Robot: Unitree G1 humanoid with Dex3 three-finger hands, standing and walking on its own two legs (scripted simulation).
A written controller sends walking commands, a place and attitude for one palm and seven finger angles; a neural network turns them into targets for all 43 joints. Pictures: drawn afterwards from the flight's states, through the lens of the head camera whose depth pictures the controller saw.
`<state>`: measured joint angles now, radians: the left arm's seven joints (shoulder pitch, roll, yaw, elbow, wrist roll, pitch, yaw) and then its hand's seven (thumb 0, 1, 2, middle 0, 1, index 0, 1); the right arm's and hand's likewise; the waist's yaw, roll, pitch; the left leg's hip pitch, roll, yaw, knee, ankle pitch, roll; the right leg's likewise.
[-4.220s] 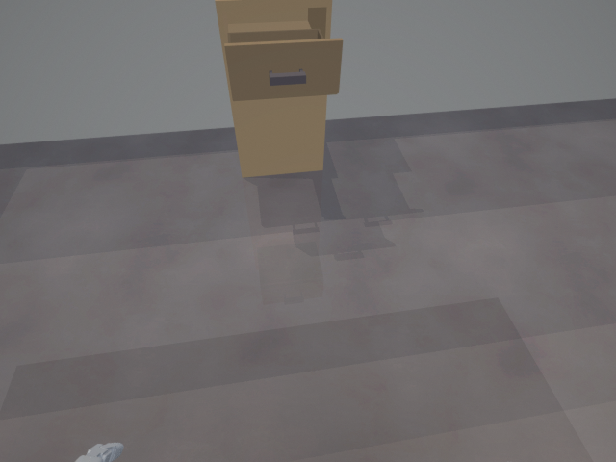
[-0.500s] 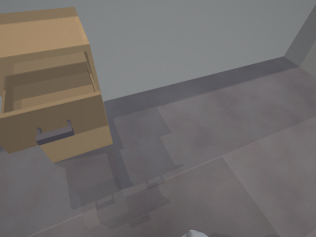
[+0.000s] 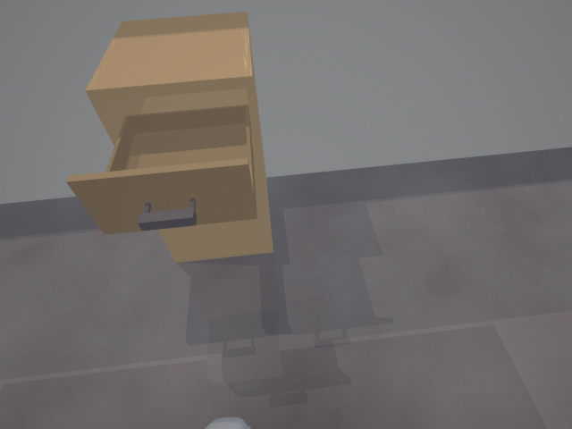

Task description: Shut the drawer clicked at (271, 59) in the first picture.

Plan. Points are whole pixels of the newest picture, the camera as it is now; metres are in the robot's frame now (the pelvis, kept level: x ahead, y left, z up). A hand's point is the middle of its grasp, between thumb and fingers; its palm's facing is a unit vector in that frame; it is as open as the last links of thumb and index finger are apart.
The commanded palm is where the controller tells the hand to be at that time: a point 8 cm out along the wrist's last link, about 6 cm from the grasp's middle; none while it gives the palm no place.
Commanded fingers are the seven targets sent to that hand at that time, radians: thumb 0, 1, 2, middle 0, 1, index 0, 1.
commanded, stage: turn to face it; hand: left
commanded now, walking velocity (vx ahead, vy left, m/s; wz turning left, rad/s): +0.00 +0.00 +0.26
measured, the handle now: (169, 212) +0.55 +0.30 -0.09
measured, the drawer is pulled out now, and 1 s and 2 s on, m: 0.30 0.30 0.30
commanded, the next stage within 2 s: take the last steps up to it in 0.10 s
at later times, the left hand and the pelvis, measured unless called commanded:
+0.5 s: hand out of the picture -0.02 +0.22 -0.17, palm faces +0.15 -0.97 -0.21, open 7.4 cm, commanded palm none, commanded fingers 0.00 0.90 0.90 -0.20 -0.30 -0.20 -0.30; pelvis -0.01 +0.03 +0.00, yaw +7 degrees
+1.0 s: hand out of the picture -0.02 +0.17 -0.17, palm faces +0.29 -0.95 -0.12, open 7.4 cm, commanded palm none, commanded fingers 0.00 0.90 0.90 -0.20 -0.30 -0.20 -0.30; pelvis +0.10 +0.05 +0.00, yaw +10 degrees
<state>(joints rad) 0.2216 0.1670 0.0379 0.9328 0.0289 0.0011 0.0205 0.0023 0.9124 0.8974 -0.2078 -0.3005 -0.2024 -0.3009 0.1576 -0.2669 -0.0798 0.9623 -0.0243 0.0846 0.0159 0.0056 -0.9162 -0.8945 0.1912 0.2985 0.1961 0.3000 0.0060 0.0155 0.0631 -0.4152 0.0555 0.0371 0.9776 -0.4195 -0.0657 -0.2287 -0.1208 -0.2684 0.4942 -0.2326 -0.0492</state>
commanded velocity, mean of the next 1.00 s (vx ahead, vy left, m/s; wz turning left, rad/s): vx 0.24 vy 0.01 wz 0.09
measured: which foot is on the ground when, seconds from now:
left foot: up 0.00-0.14, down 0.16-0.56, up 0.58-1.00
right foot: down 0.00-0.16, up 0.18-0.54, down 0.56-1.00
